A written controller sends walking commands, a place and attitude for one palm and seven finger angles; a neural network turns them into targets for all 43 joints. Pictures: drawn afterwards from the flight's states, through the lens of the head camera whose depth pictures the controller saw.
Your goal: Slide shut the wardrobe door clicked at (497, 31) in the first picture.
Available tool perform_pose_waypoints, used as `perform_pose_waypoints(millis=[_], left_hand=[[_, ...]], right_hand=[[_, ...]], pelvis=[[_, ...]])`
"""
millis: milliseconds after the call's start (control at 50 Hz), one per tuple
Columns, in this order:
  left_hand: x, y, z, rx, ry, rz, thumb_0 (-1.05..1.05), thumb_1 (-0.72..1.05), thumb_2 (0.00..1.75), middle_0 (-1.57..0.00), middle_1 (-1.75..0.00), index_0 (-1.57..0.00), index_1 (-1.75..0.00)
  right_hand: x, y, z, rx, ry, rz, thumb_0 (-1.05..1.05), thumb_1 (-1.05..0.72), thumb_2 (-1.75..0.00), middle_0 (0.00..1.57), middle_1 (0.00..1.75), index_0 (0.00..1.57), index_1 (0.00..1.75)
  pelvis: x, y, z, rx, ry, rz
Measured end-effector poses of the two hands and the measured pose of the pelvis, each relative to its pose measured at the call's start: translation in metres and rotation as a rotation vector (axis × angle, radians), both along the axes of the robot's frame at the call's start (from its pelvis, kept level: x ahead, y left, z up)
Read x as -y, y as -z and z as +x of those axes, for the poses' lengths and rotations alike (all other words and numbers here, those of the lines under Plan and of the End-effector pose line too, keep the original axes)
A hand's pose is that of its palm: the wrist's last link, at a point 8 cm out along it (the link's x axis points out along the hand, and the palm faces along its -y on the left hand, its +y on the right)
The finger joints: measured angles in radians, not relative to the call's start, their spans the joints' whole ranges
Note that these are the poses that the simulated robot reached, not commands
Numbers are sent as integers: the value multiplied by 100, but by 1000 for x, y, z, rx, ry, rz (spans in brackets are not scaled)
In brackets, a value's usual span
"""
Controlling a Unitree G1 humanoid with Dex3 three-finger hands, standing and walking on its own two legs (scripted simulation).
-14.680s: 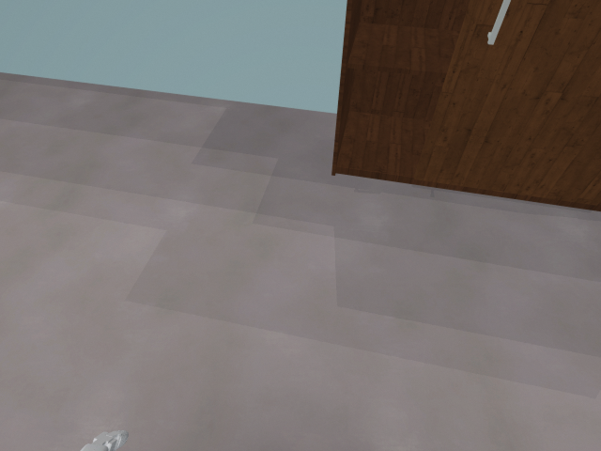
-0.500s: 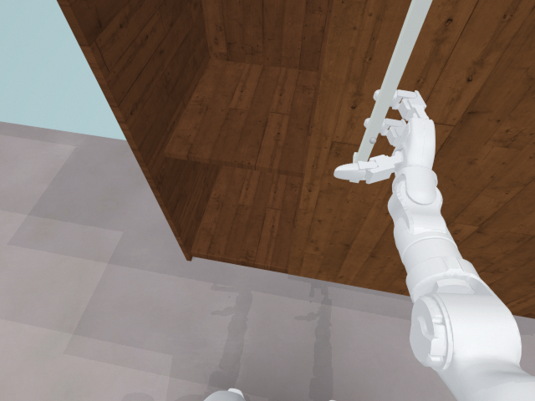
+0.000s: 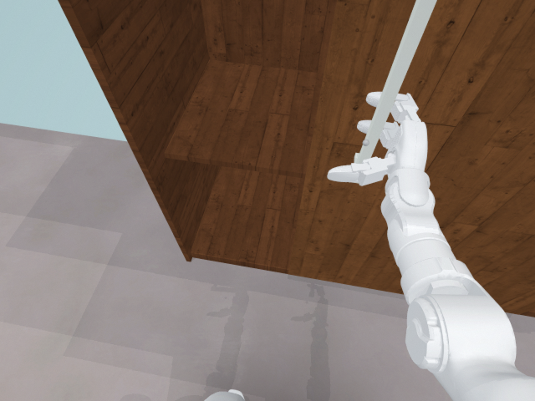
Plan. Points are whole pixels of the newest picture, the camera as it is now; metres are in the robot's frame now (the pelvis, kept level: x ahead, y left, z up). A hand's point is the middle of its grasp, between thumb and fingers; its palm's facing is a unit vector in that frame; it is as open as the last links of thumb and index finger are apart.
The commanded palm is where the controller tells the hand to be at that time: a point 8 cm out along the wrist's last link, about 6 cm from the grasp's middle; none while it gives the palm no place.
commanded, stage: slide the fingers in behind the handle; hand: right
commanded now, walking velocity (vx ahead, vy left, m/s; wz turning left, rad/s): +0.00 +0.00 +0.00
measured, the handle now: (382, 101) +0.54 -0.06 +0.15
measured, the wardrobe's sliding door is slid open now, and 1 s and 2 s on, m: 0.38 0.38 0.38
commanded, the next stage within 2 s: grip the handle and tug to test in 0.48 s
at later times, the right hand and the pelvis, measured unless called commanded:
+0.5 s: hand (356, 140) +0.49 -0.04 +0.11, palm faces -0.02 +1.00 -0.02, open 14.0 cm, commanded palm +0.46 -0.09 +0.11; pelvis +0.00 +0.00 +0.00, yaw +0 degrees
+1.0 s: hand (363, 138) +0.50 -0.05 +0.10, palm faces -0.02 +1.00 +0.00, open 9.8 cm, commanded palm +0.47 -0.10 +0.11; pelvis +0.01 +0.00 +0.00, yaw +0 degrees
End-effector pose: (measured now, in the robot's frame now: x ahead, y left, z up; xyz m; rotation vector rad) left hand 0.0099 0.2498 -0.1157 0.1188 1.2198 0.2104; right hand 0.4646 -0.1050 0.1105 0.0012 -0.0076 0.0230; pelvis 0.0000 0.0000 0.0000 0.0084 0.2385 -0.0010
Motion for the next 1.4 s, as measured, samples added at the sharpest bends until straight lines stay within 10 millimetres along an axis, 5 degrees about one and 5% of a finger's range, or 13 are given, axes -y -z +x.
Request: perform_pose_waypoints(millis=[420,700,1260,1400], left_hand=[[6,4,-14,-38,-16,-19,1,91,90,-20,-30,-20,-30],[3,3,-6,-27,-6,-12,1,91,90,-20,-30,-20,-30],[7,1,-2,-36,-14,-12,1,91,90,-20,-30,-20,-30],[9,1,3,-9,-12,-11,1,91,90,-20,-30,-20,-30]], right_hand=[[-14,0,3,10,-1,-14,-1,50,-30,30,120,30,120],[-14,2,3,-1,2,-19,-1,46,-31,31,121,29,121],[-2,4,7,0,-7,0,1,-68,-80,43,137,43,137],[-11,4,5,-9,-18,4,1,-80,-86,44,139,44,139]], pelvis=[[2,1,1,-10,-7,-3],[0,1,3,-6,-2,-2],[4,0,9,-14,-6,2],[6,0,7,-9,-9,1]])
